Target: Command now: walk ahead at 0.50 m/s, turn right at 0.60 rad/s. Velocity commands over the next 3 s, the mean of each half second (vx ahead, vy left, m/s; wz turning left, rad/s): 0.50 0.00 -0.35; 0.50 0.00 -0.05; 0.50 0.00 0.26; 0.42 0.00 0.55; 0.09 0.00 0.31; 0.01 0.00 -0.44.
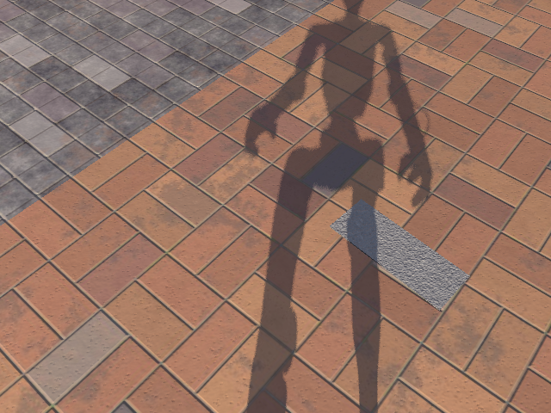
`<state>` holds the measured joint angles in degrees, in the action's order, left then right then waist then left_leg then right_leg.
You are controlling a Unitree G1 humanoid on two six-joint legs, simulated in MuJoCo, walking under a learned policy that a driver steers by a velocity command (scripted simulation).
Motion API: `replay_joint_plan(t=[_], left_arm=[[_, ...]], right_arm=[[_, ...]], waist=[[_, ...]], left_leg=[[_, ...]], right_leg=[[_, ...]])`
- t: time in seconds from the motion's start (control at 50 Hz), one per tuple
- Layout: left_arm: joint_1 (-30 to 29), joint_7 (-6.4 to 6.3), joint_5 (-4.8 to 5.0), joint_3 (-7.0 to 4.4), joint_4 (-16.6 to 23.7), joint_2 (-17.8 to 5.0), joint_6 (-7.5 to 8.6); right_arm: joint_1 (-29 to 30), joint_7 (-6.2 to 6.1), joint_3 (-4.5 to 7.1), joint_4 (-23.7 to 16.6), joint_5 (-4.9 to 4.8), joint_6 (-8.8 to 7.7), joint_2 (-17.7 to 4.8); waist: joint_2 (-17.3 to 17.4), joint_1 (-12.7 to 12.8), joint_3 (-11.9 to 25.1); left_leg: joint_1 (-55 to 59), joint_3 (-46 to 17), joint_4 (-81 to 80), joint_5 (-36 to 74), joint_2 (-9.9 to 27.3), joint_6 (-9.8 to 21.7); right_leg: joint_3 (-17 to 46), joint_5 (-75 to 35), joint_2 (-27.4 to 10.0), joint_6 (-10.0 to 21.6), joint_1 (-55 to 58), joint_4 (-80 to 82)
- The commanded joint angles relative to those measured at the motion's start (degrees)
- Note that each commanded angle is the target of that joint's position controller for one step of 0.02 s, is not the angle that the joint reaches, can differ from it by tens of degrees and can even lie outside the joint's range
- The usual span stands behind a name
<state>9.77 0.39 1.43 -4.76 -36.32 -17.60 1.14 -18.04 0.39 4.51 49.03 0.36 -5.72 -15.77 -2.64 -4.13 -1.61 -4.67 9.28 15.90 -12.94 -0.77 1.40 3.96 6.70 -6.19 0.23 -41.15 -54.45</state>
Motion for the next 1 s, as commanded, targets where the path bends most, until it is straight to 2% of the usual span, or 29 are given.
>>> replay_joint_plan(t=[0.02, 0.1, 0.14, 0.16, 0.18, 0.2, 0.22, 0.24, 0.26, 0.28, 0.3, 0.32, 0.34, 0.4, 0.46, 0.54, 0.64, 0.68, 0.7, 0.72, 0.74, 0.76, 0.78, 0.8, 0.82, 0.84, 0.86, 0.9, 1.0], left_arm=[[-4.44, 1.16, -0.09, 0.37, 4.51, -0.74, 1.09], [-9.90, 2.58, 0.20, 0.55, 6.96, -0.80, 1.15], [-9.29, 2.86, -0.10, 0.02, 7.72, -1.78, 1.14], [-6.70, 2.78, -0.39, -0.66, 7.43, -3.01, 1.02], [0.16, 2.58, -0.49, -1.94, 5.77, -5.05, 0.90], [9.88, 1.77, -0.37, -3.66, 2.82, -7.97, 0.68], [17.12, 0.51, -0.59, -4.93, 1.17, -13.52, 0.32], [14.93, 0.77, -0.40, -4.43, 2.31, -15.74, 1.04], [14.50, 1.38, -0.77, -2.85, 2.32, -10.58, 1.70], [12.28, 1.53, -0.86, -2.19, 1.72, -8.78, 2.13], [8.44, 1.60, -0.69, -1.59, 1.50, -7.17, 2.40], [5.50, 1.56, -0.98, -0.91, 1.73, -5.12, 2.70], [3.75, 1.44, -1.38, -0.57, 2.03, -4.39, 2.96], [3.59, 1.01, -1.35, -0.81, 0.72, -5.44, 4.14], [5.45, 0.15, -1.33, -0.85, -1.06, -5.90, 4.23], [8.53, -0.34, -0.96, -1.03, -3.25, -7.11, 3.84], [12.06, -0.53, -0.28, -1.51, -6.38, -8.26, 2.95], [11.59, -0.83, -0.23, -1.72, -7.01, -8.74, 2.40], [10.56, -0.95, -0.29, -1.76, -6.99, -9.09, 2.10], [10.01, -1.06, -0.53, -1.36, -6.96, -8.32, 1.77], [10.79, -1.33, -1.43, -0.20, -6.07, -5.89, 1.69], [18.77, -0.90, -1.07, 1.50, -5.00, 0.13, 2.84], [16.16, -0.61, -0.68, 1.07, -5.94, -3.52, 4.01], [10.77, -0.20, 0.81, 0.07, -4.55, -6.89, 4.49], [6.97, -0.33, 0.65, 0.33, -3.53, -6.72, 4.68], [4.91, -0.54, -0.31, 0.20, -3.21, -6.32, 4.54], [5.98, -0.68, -0.62, -0.06, -3.48, -5.85, 3.98], [8.58, -0.82, -0.68, 0.18, -4.52, -3.99, 2.82], [1.62, -1.00, -1.32, 0.80, -2.75, -2.15, 2.64]], right_arm=[[4.00, -0.51, 1.86, -4.12, -0.29, -0.46, -9.45], [1.01, -0.54, 2.34, -2.89, -1.28, 0.91, -11.58], [0.48, -0.59, 2.60, -2.44, -2.02, 1.60, -12.87], [0.55, -0.73, 2.81, -2.35, -2.32, 1.89, -13.84], [1.15, -0.88, 2.72, -2.27, -2.51, 2.26, -14.11], [0.91, -1.08, 1.90, -2.22, -2.25, 2.23, -12.32], [-0.43, -0.83, -0.03, -4.30, 0.03, 1.62, -6.98], [-3.51, -0.14, -1.47, -5.59, -0.54, -0.11, -4.24], [2.39, 0.54, 0.02, -6.15, -2.80, -1.23, -9.86], [6.03, 0.80, -0.18, -7.44, -3.67, -1.65, -9.62], [6.74, 0.41, -0.36, -7.13, -2.58, -1.62, -8.69], [6.32, 0.16, 0.00, -6.58, -1.45, -1.12, -9.03], [4.44, 0.29, 0.05, -5.94, -1.33, -0.35, -8.75], [3.62, 0.09, -0.30, -5.41, -0.78, 1.33, -6.55], [9.01, -0.01, -0.77, -6.97, -0.28, 1.46, -5.25], [16.09, 0.97, -1.59, -8.52, -0.83, 0.67, -3.60], [20.50, 2.54, -1.49, -10.90, -1.20, -0.02, -4.86], [18.16, 2.84, -1.09, -10.65, -1.11, -0.26, -5.96], [14.65, 2.72, -0.53, -9.84, -0.99, -0.36, -6.99], [7.11, 2.30, 0.65, -7.60, -0.74, -0.37, -9.03], [-2.50, 1.78, 1.73, -5.79, -0.22, -0.29, -12.70], [-7.05, 1.82, 2.94, -4.61, 0.37, -0.01, -17.77], [-8.13, 2.07, 1.53, -4.70, -0.85, 0.04, -12.54], [-4.20, 1.85, 0.73, -5.03, -1.08, 0.13, -10.37], [-0.16, 1.66, 0.33, -5.84, -0.80, 0.37, -9.20], [2.92, 1.70, -0.13, -6.17, -0.29, 0.48, -7.76], [4.62, 1.73, -0.63, -6.49, 0.34, 0.20, -6.43], [5.24, 1.75, -0.64, -6.15, 0.11, -0.36, -6.24], [2.50, 0.53, 0.03, -4.15, -0.39, -0.29, -8.57]], waist=[[6.01, 0.30, -0.65], [6.28, -1.25, -2.98], [7.26, 0.48, -2.02], [8.48, 2.59, 0.16], [8.31, 7.09, 4.02], [6.75, 11.95, 9.05], [-3.99, 12.63, 15.27], [-11.89, 7.96, 23.97], [-4.06, 11.22, 21.54], [-3.56, 10.35, 13.65], [0.75, 7.66, 8.94], [-0.06, 5.70, 6.77], [-1.03, 3.91, 5.87], [-0.25, 2.48, 4.15], [0.20, 3.98, 1.46], [-0.41, 7.07, -0.67], [-1.39, 8.13, -2.35], [-2.48, 6.44, -1.16], [-2.99, 4.22, 1.05], [-2.12, 0.45, 5.92], [2.05, -3.06, 14.30], [18.11, 0.09, 22.19], [16.86, -2.41, 24.13], [12.49, -2.10, 14.93], [7.51, -0.71, 9.54], [5.73, 0.91, 5.29], [7.27, 2.98, 4.13], [8.52, 4.59, 4.11], [6.05, 3.40, 1.40]], left_leg=[[1.14, -4.48, -6.63, 16.60, 14.60, 7.69], [6.67, -1.58, -4.97, 19.76, 16.79, 6.66], [8.71, -0.38, -0.57, 33.51, 17.68, 6.15], [9.43, 0.45, 4.21, 43.79, 17.71, 5.79], [8.35, 1.97, 13.03, 50.41, 16.65, 4.89], [0.87, 3.47, 24.93, 46.97, 14.61, 3.12], [-18.76, 3.90, 45.22, 15.68, 10.23, 0.23], [-33.60, -6.28, 61.44, -20.79, 0.79, -1.61], [-39.15, -13.21, 64.37, -18.14, 3.58, -1.14], [-40.89, -12.20, 62.30, -14.51, 5.59, -0.26], [-38.91, -12.01, 57.37, -10.12, 8.14, -0.19], [-35.49, -12.29, 53.63, -7.50, 9.64, -0.47], [-32.18, -12.59, 52.18, -5.40, 10.39, -0.77], [-31.08, -11.85, 46.98, -0.62, 10.27, -2.68], [-34.47, -11.78, 37.09, 8.69, 10.04, -4.05], [-32.14, -9.92, 22.64, 19.35, 7.27, -3.60], [-33.27, -10.28, 15.23, 14.72, 5.43, -0.62], [-29.86, -9.45, 13.85, 10.34, 4.31, 1.08], [-24.34, -7.73, 12.91, 8.99, 2.57, 2.23], [-13.64, -6.08, 12.40, 9.96, 0.77, 3.84], [3.09, -13.48, 15.28, 13.91, 7.90, 7.01], [24.26, -41.71, 9.92, 1.09, 21.53, 16.87], [26.52, -52.71, 2.17, -7.83, 22.29, 16.89], [19.97, -44.25, 1.43, -10.76, 21.14, 14.00], [11.42, -37.30, 0.62, -7.49, 19.11, 12.34], [3.46, -32.20, -1.01, -2.54, 16.96, 11.85], [-1.62, -28.76, -2.66, 1.50, 15.21, 11.37], [-5.69, -24.50, -5.42, 6.18, 13.69, 12.09], [-4.25, -17.07, -8.30, 14.76, 12.60, 11.95]], right_leg=[[-2.08, -7.93, -0.25, 0.34, 0.74, 8.60], [-5.76, -4.47, 1.25, 2.08, 1.60, 15.77], [-7.60, 1.69, 3.88, 4.24, 6.12, 18.07], [-8.97, 4.74, 6.09, 5.57, 10.91, 18.76], [-10.01, 3.57, 8.54, 7.37, 20.40, 21.97], [-8.93, -1.41, 9.61, 9.30, 36.19, 24.55], [10.65, -2.88, -3.50, 14.11, 56.05, 23.53], [40.21, 3.82, -15.36, 23.39, 64.80, 33.03], [35.94, 4.57, -14.52, 20.70, 62.38, 35.65], [26.48, 0.93, -12.26, 18.57, 54.80, 35.64], [19.99, -3.22, -9.57, 16.49, 46.20, 36.23], [15.80, -7.13, -7.66, 15.56, 39.92, 37.64], [13.71, -8.00, -6.48, 15.33, 35.69, 39.64], [9.33, -10.88, -5.77, 16.17, 30.88, 44.00], [5.03, -11.30, -4.28, 14.94, 31.40, 45.56], [1.46, -7.07, -3.12, 12.56, 32.74, 45.74], [3.53, -7.90, -7.50, 11.50, 41.00, 41.59], [3.84, -13.99, -8.32, 10.17, 43.70, 38.52], [2.89, -22.73, -7.34, 9.20, 44.04, 34.31], [0.56, -30.25, -4.36, 7.70, 42.32, 25.10], [-2.19, -20.81, -1.10, 5.48, 33.15, 9.47], [-3.32, 10.99, 9.29, 0.75, 9.25, -13.32], [4.82, 26.59, 9.54, 1.14, 1.75, -19.93], [4.05, 23.22, 6.19, 1.70, -3.58, -22.59], [1.74, 17.93, 2.97, 2.08, -3.01, -20.20], [0.79, 14.12, 0.97, 2.00, -1.14, -16.19], [1.18, 11.29, -0.80, 1.93, 2.68, -13.43], [0.51, 9.20, -1.46, 1.05, 6.38, -10.66], [-0.54, -3.03, -2.17, -1.27, 1.47, 3.19]])
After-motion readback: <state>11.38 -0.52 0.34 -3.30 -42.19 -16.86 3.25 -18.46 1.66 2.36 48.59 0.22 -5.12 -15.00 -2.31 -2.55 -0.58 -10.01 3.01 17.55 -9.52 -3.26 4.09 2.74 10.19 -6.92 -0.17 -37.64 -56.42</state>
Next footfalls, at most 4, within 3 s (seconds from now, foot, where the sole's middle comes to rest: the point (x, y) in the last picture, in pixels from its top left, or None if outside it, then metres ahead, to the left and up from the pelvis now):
0.20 right None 0.27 -0.16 -0.78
0.74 left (255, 356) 0.61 0.03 -0.78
1.26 right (353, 266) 0.86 -0.26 -0.78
1.78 left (251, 198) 1.13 0.02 -0.78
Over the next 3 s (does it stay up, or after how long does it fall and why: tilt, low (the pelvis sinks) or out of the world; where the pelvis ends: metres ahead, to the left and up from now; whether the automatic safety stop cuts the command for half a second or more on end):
stays up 1.21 -0.07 -0.02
